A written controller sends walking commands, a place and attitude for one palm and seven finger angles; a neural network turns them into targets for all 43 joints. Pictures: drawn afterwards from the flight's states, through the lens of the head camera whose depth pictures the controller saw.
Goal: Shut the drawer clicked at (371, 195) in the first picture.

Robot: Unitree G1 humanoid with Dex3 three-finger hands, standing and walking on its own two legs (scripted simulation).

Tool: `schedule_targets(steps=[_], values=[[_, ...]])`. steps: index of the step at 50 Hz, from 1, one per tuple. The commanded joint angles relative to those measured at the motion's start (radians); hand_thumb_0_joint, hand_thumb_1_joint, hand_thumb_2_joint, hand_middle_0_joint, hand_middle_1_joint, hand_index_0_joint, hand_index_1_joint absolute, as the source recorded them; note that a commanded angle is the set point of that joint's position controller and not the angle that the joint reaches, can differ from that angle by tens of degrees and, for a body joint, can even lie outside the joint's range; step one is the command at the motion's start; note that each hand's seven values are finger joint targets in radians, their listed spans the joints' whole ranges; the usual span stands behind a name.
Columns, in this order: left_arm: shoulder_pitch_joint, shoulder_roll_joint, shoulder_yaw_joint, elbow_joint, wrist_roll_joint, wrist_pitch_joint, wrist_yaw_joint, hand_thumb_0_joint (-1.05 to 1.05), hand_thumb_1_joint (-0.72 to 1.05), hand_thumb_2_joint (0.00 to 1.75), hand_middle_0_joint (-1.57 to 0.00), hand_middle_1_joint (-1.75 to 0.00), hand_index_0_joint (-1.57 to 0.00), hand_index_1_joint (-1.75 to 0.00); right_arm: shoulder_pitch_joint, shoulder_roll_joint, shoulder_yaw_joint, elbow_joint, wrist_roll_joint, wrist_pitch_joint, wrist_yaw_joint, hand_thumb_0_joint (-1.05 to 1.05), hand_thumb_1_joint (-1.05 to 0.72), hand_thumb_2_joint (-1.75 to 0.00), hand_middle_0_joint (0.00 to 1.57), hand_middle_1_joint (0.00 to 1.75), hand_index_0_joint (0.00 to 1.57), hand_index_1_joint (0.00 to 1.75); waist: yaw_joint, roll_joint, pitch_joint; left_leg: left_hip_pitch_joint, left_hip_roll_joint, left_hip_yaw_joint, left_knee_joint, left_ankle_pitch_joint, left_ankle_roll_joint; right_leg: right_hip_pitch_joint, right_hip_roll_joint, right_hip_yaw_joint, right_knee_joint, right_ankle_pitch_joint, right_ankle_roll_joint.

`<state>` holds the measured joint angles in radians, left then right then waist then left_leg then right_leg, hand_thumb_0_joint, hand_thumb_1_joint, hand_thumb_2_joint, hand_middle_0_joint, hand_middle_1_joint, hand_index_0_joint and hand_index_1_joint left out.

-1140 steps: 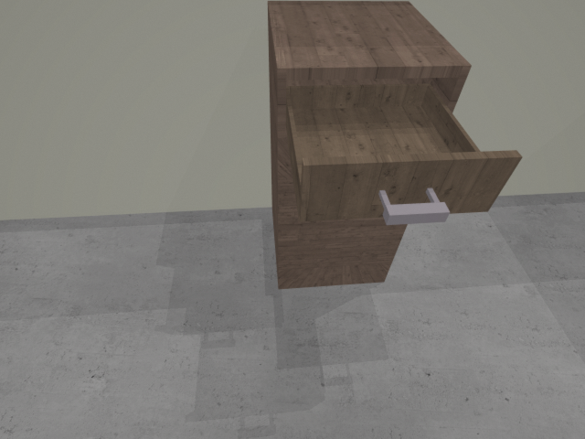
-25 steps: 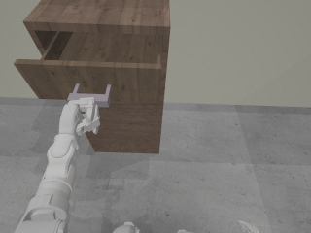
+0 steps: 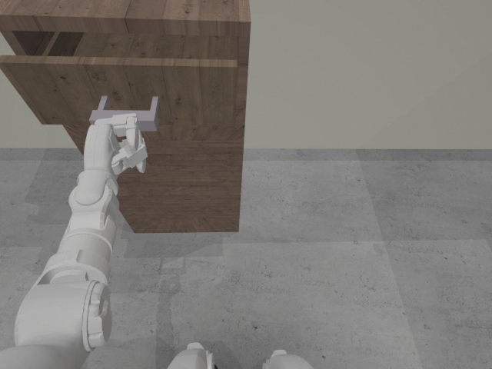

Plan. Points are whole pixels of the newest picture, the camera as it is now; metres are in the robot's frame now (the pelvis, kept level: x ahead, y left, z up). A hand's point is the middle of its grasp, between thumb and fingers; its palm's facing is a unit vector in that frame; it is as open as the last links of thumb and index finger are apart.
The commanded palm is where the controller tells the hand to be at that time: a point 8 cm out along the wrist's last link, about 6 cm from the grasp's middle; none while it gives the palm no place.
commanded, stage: push the drawer shut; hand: left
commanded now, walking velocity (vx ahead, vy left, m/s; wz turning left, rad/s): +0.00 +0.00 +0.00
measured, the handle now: (127, 111) +0.54 +0.19 +0.08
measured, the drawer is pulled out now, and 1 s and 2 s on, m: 0.08 0.00 0.00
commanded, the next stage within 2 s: pull the fist back off the drawer in 1.10 s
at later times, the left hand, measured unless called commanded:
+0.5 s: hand (145, 125) +0.51 +0.15 +0.08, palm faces +0.01 -1.00 -0.03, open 3.4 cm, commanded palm +0.49 +0.21 +0.08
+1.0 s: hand (143, 109) +0.55 +0.16 +0.08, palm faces +0.01 -1.00 -0.04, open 3.1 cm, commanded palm +0.56 +0.20 +0.08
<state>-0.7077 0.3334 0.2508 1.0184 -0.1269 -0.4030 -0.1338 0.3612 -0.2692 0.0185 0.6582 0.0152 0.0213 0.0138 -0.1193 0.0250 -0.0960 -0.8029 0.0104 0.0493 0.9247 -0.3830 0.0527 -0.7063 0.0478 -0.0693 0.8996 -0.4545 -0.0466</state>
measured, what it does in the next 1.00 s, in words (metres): stands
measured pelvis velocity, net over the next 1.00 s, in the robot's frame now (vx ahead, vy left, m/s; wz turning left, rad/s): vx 0.00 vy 0.00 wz -0.01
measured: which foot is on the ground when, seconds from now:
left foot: down 0.00-1.00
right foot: down 0.00-1.00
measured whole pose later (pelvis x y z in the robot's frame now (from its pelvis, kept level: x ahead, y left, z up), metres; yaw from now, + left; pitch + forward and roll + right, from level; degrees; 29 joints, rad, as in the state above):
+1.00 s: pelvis +0.00 +0.00 -0.02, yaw +0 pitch +23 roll -4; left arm -1.12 0.55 0.35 1.34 -0.02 -0.36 -0.15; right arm 0.45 -0.28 0.04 0.67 -0.03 0.05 0.03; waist -0.22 0.05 -0.10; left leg -1.04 0.03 0.01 1.04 -0.40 0.05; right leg -0.91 0.07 -0.11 0.96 -0.46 -0.05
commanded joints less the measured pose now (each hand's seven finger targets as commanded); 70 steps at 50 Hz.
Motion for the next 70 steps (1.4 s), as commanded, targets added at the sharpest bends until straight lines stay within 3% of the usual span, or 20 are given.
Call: schedule_targets(steps=[1, 7, 15, 20, 23, 26, 27, 30, 32, 35, 36, 38, 42, 47, 51, 54, 60, 62, 66, 70], values=[[-0.537, 0.241, 0.062, -0.178, -0.006, -0.075, 0.001, 0.00, 0.90, 0.90, -1.40, -1.60, -1.40, -1.60, 0.104, -0.161, -0.055, -0.071, 0.001, -0.025, -0.016, 0.00, -0.90, -0.90, 0.20, 0.30, 0.20, 0.30, -0.034, 0.046, -0.376, 0.333, 0.002, -0.099, -0.078, 0.211, -0.012, 0.005, 0.000, 0.077, -0.126, 0.254, 0.028], [-0.558, 0.284, 0.093, -0.167, -0.005, -0.077, -0.016, 0.00, 0.90, 0.90, -1.40, -1.60, -1.40, -1.60, 0.136, -0.162, -0.057, -0.071, -0.005, -0.013, -0.010, 0.00, -0.90, -0.90, 0.20, 0.30, 0.20, 0.30, -0.032, 0.059, -0.451, 0.345, 0.006, -0.097, -0.056, 0.281, -0.011, 0.035, 0.006, 0.081, -0.111, 0.322, 0.029], [-0.584, 0.345, 0.139, -0.135, 0.005, -0.067, -0.020, 0.00, 0.90, 0.90, -1.40, -1.60, -1.40, -1.60, 0.168, -0.164, -0.057, -0.070, -0.009, 0.006, -0.004, 0.00, -0.90, -0.90, 0.20, 0.30, 0.20, 0.30, -0.040, 0.041, -0.433, 0.284, 0.002, -0.082, -0.039, 0.313, -0.002, 0.080, 0.010, 0.094, -0.110, 0.397, 0.033], [-0.628, 0.325, 0.119, -0.149, 0.011, -0.076, -0.017, 0.00, 0.90, 0.90, -1.40, -1.60, -1.40, -1.60, 0.180, -0.162, -0.059, -0.063, -0.012, 0.014, 0.003, 0.00, -0.90, -0.90, 0.20, 0.30, 0.20, 0.30, -0.049, 0.101, -0.452, 0.341, 0.006, -0.090, -0.029, 0.349, -0.007, 0.031, 0.014, 0.087, -0.103, 0.400, 0.028], [-0.656, 0.360, 0.137, -0.101, 0.018, -0.066, -0.016, 0.00, 0.90, 0.90, -1.40, -1.60, -1.40, -1.60, 0.192, -0.170, -0.058, -0.058, -0.011, 0.020, 0.000, 0.00, -0.90, -0.90, 0.20, 0.30, 0.20, 0.30, -0.068, 0.044, -0.432, 0.287, 0.006, -0.088, -0.029, 0.313, -0.002, 0.040, 0.014, 0.093, -0.111, 0.388, 0.036], [-0.712, 0.349, 0.123, -0.092, 0.027, -0.066, -0.016, 0.00, 0.90, 0.90, -1.40, -1.60, -1.40, -1.60, 0.201, -0.170, -0.057, -0.050, -0.014, 0.019, 0.000, 0.00, -0.90, -0.90, 0.20, 0.30, 0.20, 0.30, -0.082, 0.068, -0.450, 0.310, 0.008, -0.095, -0.021, 0.327, -0.001, 0.012, 0.014, 0.090, -0.105, 0.386, 0.035], [-0.717, 0.382, 0.149, -0.080, 0.028, -0.062, -0.014, 0.00, 0.90, 0.90, -1.40, -1.60, -1.40, -1.60, 0.205, -0.173, -0.056, -0.046, -0.016, 0.020, -0.001, 0.00, -0.90, -0.90, 0.20, 0.30, 0.20, 0.30, -0.078, 0.071, -0.448, 0.297, 0.008, -0.093, -0.018, 0.323, -0.002, 0.016, 0.015, 0.090, -0.106, 0.381, 0.034], [-0.763, 0.373, 0.125, -0.063, 0.035, -0.060, -0.018, 0.00, 0.90, 0.90, -1.40, -1.60, -1.40, -1.60, 0.214, -0.171, -0.051, -0.046, -0.018, 0.020, -0.001, 0.00, -0.90, -0.90, 0.20, 0.30, 0.20, 0.30, -0.093, 0.096, -0.448, 0.293, 0.007, -0.098, -0.008, 0.317, -0.001, -0.005, 0.016, 0.092, -0.102, 0.369, 0.032], [-0.800, 0.409, 0.146, -0.028, 0.042, -0.052, -0.015, 0.00, 0.90, 0.90, -1.40, -1.60, -1.40, -1.60, 0.222, -0.180, -0.049, -0.039, -0.022, 0.020, -0.003, 0.00, -0.90, -0.90, 0.20, 0.30, 0.20, 0.30, -0.109, 0.081, -0.440, 0.281, 0.013, -0.106, -0.003, 0.298, -0.001, -0.035, 0.018, 0.087, -0.102, 0.336, 0.035], [-0.864, 0.382, 0.109, -0.013, 0.053, -0.048, -0.017, 0.00, 0.90, 0.90, -1.40, -1.60, -1.40, -1.60, 0.234, -0.181, -0.045, -0.035, -0.026, 0.018, -0.002, 0.00, -0.90, -0.90, 0.20, 0.30, 0.20, 0.30, -0.128, 0.134, -0.448, 0.302, 0.013, -0.116, 0.007, 0.307, -0.002, -0.083, 0.019, 0.080, -0.093, 0.318, 0.030], [-0.867, 0.406, 0.130, -0.004, 0.057, -0.048, -0.014, 0.00, 0.90, 0.90, -1.40, -1.60, -1.40, -1.60, 0.243, -0.186, -0.047, -0.031, -0.028, 0.018, -0.002, 0.00, -0.90, -0.90, 0.20, 0.30, 0.20, 0.30, -0.122, 0.136, -0.466, 0.318, 0.017, -0.121, 0.010, 0.316, -0.005, -0.096, 0.021, 0.074, -0.090, 0.310, 0.029], [-0.874, 0.423, 0.137, 0.019, 0.059, -0.040, -0.010, 0.00, 0.90, 0.90, -1.40, -1.60, -1.40, -1.60, 0.249, -0.192, -0.045, -0.034, -0.031, 0.019, -0.003, 0.00, -0.90, -0.90, 0.20, 0.30, 0.20, 0.30, -0.132, 0.115, -0.472, 0.298, 0.018, -0.123, 0.016, 0.307, -0.003, -0.100, 0.022, 0.075, -0.091, 0.298, 0.031], [-0.937, 0.465, 0.152, 0.046, 0.078, -0.031, 0.002, 0.00, 0.90, 0.90, -1.40, -1.60, -1.40, -1.60, 0.270, -0.199, -0.041, -0.026, -0.040, 0.016, -0.004, 0.00, -0.90, -0.90, 0.20, 0.30, 0.20, 0.30, -0.145, 0.138, -0.490, 0.282, 0.022, -0.131, 0.028, 0.295, -0.003, -0.125, 0.024, 0.069, -0.082, 0.271, 0.031], [-1.057, 0.429, 0.105, 0.052, 0.094, -0.018, 0.020, 0.00, 0.90, 0.90, -1.40, -1.60, -1.40, -1.60, 0.294, -0.204, -0.039, -0.010, -0.047, 0.014, -0.004, 0.00, -0.90, -0.90, 0.20, 0.30, 0.20, 0.30, -0.194, 0.161, -0.466, 0.295, 0.030, -0.152, 0.035, 0.259, -0.002, -0.220, 0.026, 0.057, -0.085, 0.202, 0.032], [-1.104, 0.448, 0.107, 0.064, 0.101, -0.016, 0.033, 0.00, 0.90, 0.90, -1.40, -1.60, -1.40, -1.60, 0.312, -0.212, -0.035, -0.002, -0.050, 0.001, -0.008, 0.00, -0.90, -0.90, 0.20, 0.30, 0.20, 0.30, -0.208, 0.172, -0.480, 0.291, 0.032, -0.164, 0.032, 0.204, -0.001, -0.248, 0.028, 0.053, -0.087, 0.146, 0.029], [-1.138, 0.447, 0.088, 0.073, 0.105, -0.011, 0.034, 0.00, 0.90, 0.90, -1.40, -1.60, -1.40, -1.60, 0.312, -0.216, -0.029, 0.004, -0.052, -0.012, -0.009, 0.00, -0.90, -0.90, 0.20, 0.30, 0.20, 0.30, -0.217, 0.217, -0.458, 0.289, 0.035, -0.176, 0.025, 0.153, -0.005, -0.292, 0.028, 0.047, -0.085, 0.104, 0.025], [-1.200, 0.401, 0.039, 0.065, 0.099, -0.001, 0.045, 0.00, 0.90, 0.90, -1.40, -1.60, -1.40, -1.60, 0.316, -0.227, -0.022, 0.013, -0.055, -0.043, -0.015, 0.00, -0.90, -0.90, 0.20, 0.30, 0.20, 0.30, -0.244, 0.253, -0.451, 0.329, 0.046, -0.218, -0.004, 0.070, -0.009, -0.367, 0.024, 0.032, -0.077, 0.059, 0.021], [-1.197, 0.423, 0.058, 0.070, 0.106, 0.000, 0.049, 0.00, 0.90, 0.90, -1.40, -1.60, -1.40, -1.60, 0.318, -0.231, -0.024, 0.012, -0.059, -0.048, -0.013, 0.00, -0.90, -0.90, 0.20, 0.30, 0.20, 0.30, -0.231, 0.260, -0.476, 0.339, 0.046, -0.227, -0.002, 0.063, -0.014, -0.372, 0.023, 0.029, -0.067, 0.058, 0.018], [-1.178, 0.416, 0.060, 0.114, 0.110, 0.018, 0.059, 0.00, 0.90, 0.90, -1.40, -1.60, -1.40, -1.60, 0.317, -0.235, -0.019, 0.006, -0.060, -0.053, -0.008, 0.00, -0.90, -0.90, 0.20, 0.30, 0.20, 0.30, -0.233, 0.219, -0.445, 0.294, 0.043, -0.230, -0.009, 0.004, -0.011, -0.377, 0.022, 0.026, -0.068, 0.029, 0.020], [-1.154, 0.479, 0.104, 0.144, 0.115, 0.030, 0.059, 0.00, 0.90, 0.90, -1.40, -1.60, -1.40, -1.60, 0.317, -0.241, -0.015, -0.009, -0.061, -0.054, -0.008, 0.00, -0.90, -0.90, 0.20, 0.30, 0.20, 0.30, -0.220, 0.183, -0.424, 0.226, 0.036, -0.219, -0.007, -0.036, -0.007, -0.346, 0.022, 0.029, -0.067, 0.004, 0.019]])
